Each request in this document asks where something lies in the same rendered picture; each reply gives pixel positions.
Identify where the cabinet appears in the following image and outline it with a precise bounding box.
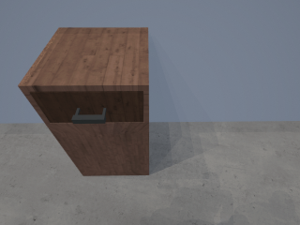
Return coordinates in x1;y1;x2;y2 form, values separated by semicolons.
18;27;149;176

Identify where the drawer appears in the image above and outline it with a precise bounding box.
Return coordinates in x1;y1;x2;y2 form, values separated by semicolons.
30;91;144;123

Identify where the handle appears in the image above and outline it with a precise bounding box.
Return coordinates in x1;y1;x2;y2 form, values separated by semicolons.
71;108;107;124

